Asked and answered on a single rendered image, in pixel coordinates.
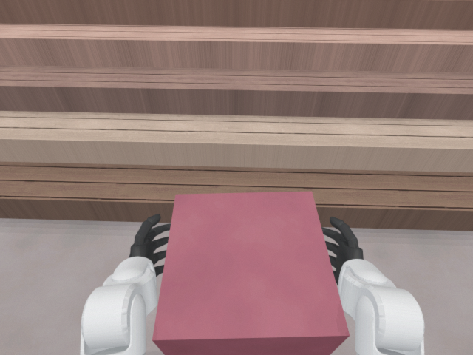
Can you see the carton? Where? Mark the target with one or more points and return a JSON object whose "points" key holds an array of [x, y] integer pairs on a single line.
{"points": [[248, 274]]}

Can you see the robot left forearm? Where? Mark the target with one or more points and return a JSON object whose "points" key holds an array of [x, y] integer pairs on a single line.
{"points": [[113, 321]]}

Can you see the right robot hand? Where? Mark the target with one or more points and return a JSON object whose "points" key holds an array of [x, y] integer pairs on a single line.
{"points": [[348, 245]]}

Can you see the left robot hand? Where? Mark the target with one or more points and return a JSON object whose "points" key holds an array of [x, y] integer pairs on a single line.
{"points": [[144, 245]]}

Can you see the robot right forearm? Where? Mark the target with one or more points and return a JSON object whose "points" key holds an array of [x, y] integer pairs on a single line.
{"points": [[388, 320]]}

